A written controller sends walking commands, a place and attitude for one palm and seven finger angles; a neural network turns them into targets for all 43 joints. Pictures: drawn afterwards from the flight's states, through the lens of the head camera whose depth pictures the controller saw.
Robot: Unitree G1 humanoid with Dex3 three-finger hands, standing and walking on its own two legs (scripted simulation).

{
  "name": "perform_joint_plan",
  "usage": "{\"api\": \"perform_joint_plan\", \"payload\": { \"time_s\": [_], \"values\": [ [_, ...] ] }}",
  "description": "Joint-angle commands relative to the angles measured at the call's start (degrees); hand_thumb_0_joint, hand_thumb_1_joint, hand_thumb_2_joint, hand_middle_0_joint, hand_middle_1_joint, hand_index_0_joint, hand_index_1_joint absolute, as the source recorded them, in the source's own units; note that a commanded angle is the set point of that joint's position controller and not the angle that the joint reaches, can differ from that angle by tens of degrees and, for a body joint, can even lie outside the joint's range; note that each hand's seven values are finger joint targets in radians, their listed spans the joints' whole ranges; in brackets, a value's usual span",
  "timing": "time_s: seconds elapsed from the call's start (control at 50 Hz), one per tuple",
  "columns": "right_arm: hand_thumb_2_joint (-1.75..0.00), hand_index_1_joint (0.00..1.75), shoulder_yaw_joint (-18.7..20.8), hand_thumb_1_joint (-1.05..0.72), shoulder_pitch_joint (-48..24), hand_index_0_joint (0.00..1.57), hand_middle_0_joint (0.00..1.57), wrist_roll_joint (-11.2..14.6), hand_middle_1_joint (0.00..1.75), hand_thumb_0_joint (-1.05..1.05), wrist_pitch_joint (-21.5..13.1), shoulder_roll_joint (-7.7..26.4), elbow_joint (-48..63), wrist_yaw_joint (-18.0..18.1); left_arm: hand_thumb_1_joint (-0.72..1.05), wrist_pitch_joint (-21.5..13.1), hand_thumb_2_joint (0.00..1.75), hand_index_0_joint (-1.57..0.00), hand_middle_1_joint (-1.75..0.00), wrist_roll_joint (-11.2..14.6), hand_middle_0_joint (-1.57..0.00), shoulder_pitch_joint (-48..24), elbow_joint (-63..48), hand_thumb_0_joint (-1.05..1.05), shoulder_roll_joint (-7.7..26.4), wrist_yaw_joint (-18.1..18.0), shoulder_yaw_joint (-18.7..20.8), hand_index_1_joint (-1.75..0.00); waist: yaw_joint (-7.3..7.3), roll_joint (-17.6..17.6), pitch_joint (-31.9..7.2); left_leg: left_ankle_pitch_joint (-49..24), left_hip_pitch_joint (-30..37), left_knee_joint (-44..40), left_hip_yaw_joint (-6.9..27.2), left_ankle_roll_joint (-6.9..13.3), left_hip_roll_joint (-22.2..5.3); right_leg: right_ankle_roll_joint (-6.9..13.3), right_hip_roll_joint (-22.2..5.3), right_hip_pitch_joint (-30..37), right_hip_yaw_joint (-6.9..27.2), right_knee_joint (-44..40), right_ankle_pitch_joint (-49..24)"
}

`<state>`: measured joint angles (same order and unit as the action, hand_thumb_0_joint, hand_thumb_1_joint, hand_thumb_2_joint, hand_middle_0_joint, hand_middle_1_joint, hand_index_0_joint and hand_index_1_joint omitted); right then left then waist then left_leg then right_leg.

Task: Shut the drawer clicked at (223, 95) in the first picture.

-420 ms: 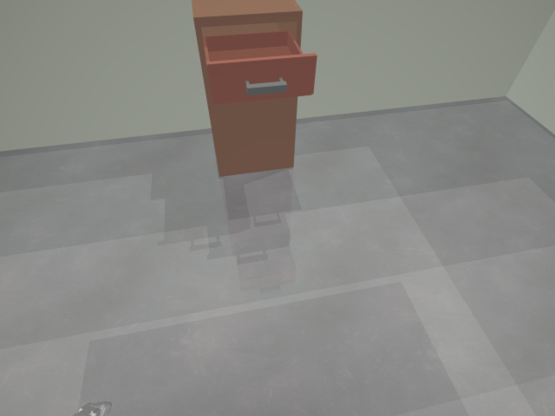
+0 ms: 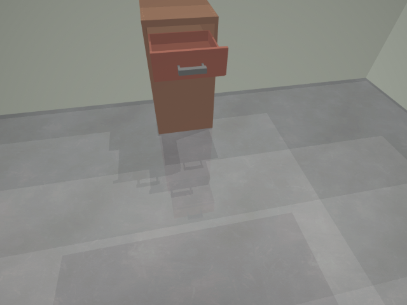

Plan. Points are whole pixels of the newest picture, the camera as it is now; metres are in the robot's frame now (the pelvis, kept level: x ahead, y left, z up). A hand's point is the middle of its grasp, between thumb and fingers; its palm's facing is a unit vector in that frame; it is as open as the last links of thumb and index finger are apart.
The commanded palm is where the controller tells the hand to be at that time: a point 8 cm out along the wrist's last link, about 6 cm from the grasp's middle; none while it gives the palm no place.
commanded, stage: stand and wait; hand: left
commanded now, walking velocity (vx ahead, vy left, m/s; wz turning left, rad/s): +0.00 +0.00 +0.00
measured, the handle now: (191, 68) +1.11 +0.12 -0.09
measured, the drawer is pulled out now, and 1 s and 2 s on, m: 0.30 0.30 0.30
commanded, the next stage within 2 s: look at it before walking up in 0.42 s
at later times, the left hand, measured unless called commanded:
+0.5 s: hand out of the picture +0.05 +0.24 -0.15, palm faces -0.04 -0.94 -0.33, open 7.4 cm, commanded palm none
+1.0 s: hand out of the picture +0.05 +0.24 -0.16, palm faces -0.04 -0.95 -0.32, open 7.4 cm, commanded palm none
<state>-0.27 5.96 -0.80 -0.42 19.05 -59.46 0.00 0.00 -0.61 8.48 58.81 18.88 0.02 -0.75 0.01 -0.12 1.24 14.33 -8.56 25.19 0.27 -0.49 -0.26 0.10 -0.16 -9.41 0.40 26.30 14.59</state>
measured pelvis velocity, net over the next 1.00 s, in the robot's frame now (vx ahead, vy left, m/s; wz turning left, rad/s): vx -0.02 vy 0.00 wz -0.01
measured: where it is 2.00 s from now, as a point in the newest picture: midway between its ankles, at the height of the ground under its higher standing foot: outside the picture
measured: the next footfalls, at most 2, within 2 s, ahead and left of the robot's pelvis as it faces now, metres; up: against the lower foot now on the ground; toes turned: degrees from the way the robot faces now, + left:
left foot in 1.98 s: +0.42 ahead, +0.03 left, +0.00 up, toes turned -10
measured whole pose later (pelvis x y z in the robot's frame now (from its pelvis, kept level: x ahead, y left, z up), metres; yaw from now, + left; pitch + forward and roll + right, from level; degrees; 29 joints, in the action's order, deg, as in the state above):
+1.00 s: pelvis -0.02 +0.00 +0.00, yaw +0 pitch -2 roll +0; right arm -0.2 7.9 -0.5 -0.7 18.7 -63.9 -0.2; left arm -0.4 -0.7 9.2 62.5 18.9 0.0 -0.5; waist -0.2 -0.3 1.8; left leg 11.4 -8.7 22.1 -0.1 -0.7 -0.8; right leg 0.2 0.4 -9.3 0.7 22.4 11.0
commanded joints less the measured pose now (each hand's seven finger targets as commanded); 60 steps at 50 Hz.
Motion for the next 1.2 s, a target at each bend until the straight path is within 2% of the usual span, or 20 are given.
{"api": "perform_joint_plan", "payload": {
  "time_s": [0.0,0.1,0.28,0.32,0.44,0.66,0.78,0.96,1.1,1.12,1.14,1.16,1.18],
  "values": [
    [-0.90,0.30,2.54,-0.90,-2.94,0.20,0.20,0.04,0.30,0.00,-1.25,11.11,3.56,0.77,0.90,-1.47,0.90,-0.20,-0.30,0.06,-0.20,-3.17,-3.59,0.00,12.21,-0.78,2.86,-0.30,-0.04,-0.28,-3.51,-9.97,0.32,-4.29,4.33,2.17,-5.71,1.99,-6.61,0.62,6.07,-5.57,-11.11],
    [-0.90,0.30,2.34,-0.90,-2.19,0.20,0.20,0.10,0.30,0.00,-1.15,11.17,2.12,0.70,0.90,-1.51,0.90,-0.20,-0.30,0.14,-0.20,-3.07,-2.45,0.00,12.23,-0.73,2.69,-0.30,-0.09,-0.93,-2.35,-8.12,-0.01,-5.09,4.56,1.93,-5.71,2.01,-6.60,-0.10,6.52,-6.97,-8.23],
    [-0.90,0.30,2.12,-0.90,-0.79,0.20,0.20,0.14,0.30,0.00,-1.11,11.20,0.25,0.63,0.90,-1.33,0.90,-0.20,-0.30,0.12,-0.20,-2.74,-1.03,0.00,11.94,-0.66,2.54,-0.30,-0.04,0.03,-1.42,-4.83,-0.84,-6.59,4.89,1.81,-5.98,1.81,-6.24,-0.85,7.03,-8.55,-2.69],
    [-0.90,0.30,2.11,-0.90,-0.49,0.20,0.20,0.13,0.30,0.00,-1.17,11.18,0.02,0.60,0.90,-1.35,0.90,-0.20,-0.30,0.10,-0.20,-2.56,-0.81,0.00,11.88,-0.65,2.55,-0.30,0.01,-0.78,-1.45,-4.72,-0.84,-6.80,4.98,1.86,-6.05,1.80,-6.32,-0.92,6.98,-8.75,-2.26],
    [-0.90,0.30,2.17,-0.90,-0.09,0.20,0.20,0.13,0.30,0.00,-1.21,11.09,-0.57,0.56,0.90,-1.33,0.90,-0.20,-0.30,0.04,-0.20,-2.33,-0.47,0.00,11.66,-0.68,2.52,-0.30,-0.04,-0.12,-0.78,-3.76,-1.14,-7.37,5.21,1.82,-6.04,1.73,-6.04,-1.68,7.29,-9.03,-0.91],
    [-0.90,0.30,2.30,-0.90,0.22,0.20,0.20,0.21,0.30,0.00,-1.27,10.84,-0.73,0.57,0.90,-1.57,0.90,-0.20,-0.30,-0.05,-0.20,-1.83,-0.35,0.00,11.45,-0.76,2.57,-0.30,-0.07,-0.51,-1.20,-5.82,-0.38,-6.98,5.13,1.77,-6.26,1.73,-6.15,-1.70,7.14,-8.99,-3.52],
    [-0.90,0.30,2.23,-0.90,0.14,0.20,0.20,0.20,0.30,0.00,-1.23,10.72,-0.76,0.54,0.90,-1.49,0.90,-0.20,-0.30,-0.07,-0.20,-1.66,-0.30,0.00,11.48,-0.73,2.51,-0.30,-0.07,0.05,-0.94,-4.64,-0.71,-7.38,5.26,1.76,-6.16,1.64,-6.15,-1.79,7.32,-9.30,-2.20],
    [-0.90,0.30,2.28,-0.90,-0.24,0.20,0.20,0.30,0.30,0.00,-1.36,10.99,-0.71,0.62,0.90,-1.66,0.90,-0.20,-0.30,-0.06,-0.20,-1.60,-0.12,0.00,11.46,-0.73,2.49,-0.30,-0.15,0.02,-2.61,-8.01,0.85,-7.18,5.28,1.80,-6.62,1.58,-6.08,-0.43,6.71,-8.41,-7.17],
    [-0.90,0.30,2.19,-0.90,-0.76,0.20,0.20,0.30,0.30,0.00,-1.40,11.07,-0.83,0.66,0.90,-1.65,0.90,-0.20,-0.30,-0.07,-0.20,-1.58,0.19,0.00,11.46,-0.73,2.45,-0.30,-0.02,0.35,-2.16,-8.59,0.79,-7.48,5.05,1.81,-6.73,1.47,-6.27,0.03,6.48,-8.44,-8.46],
    [-0.90,0.30,1.31,-0.90,0.87,0.20,0.20,0.01,0.30,0.00,-1.03,7.12,-1.69,0.58,0.90,-1.12,0.90,-0.20,-0.30,0.07,-0.20,0.29,1.12,0.00,7.49,-0.84,1.68,-0.30,-0.01,-0.18,-2.81,-6.07,1.43,-7.04,3.97,1.20,-6.72,1.05,-6.02,-0.24,6.65,-8.48,-5.57],
    [-0.90,0.30,0.84,-0.90,3.09,0.20,0.20,-0.20,0.30,0.00,-0.57,4.43,-2.28,0.51,0.90,-0.41,0.90,-0.20,-0.30,-0.06,-0.20,2.39,1.71,0.00,4.92,-0.82,1.25,-0.30,0.00,-0.52,-2.62,-0.96,1.33,-5.89,2.84,0.79,-6.35,0.99,-5.45,-1.26,7.15,-7.94,0.29],
    [-0.90,0.30,0.99,-0.90,4.45,0.20,0.20,-0.33,0.30,0.00,-0.25,4.16,-2.38,0.46,0.90,0.08,0.90,-0.20,-0.30,-0.23,-0.20,3.48,1.63,0.00,4.85,-0.58,1.44,-0.30,0.16,-0.42,-1.96,5.21,0.73,-5.05,2.32,1.01,-6.17,1.42,-5.00,-2.55,7.85,-7.74,6.38],
    [-0.90,0.30,1.30,-0.90,4.79,0.20,0.20,-0.49,0.30,0.00,-0.03,4.63,-2.07,0.41,0.90,0.48,0.90,-0.20,-0.30,-0.40,-0.20,3.67,1.26,0.00,5.28,-0.21,1.76,-0.30,0.11,-0.76,1.01,11.70,-1.43,-5.32,2.26,1.27,-6.07,1.89,-4.38,-4.95,8.72,-7.88,11.98]
  ]
}}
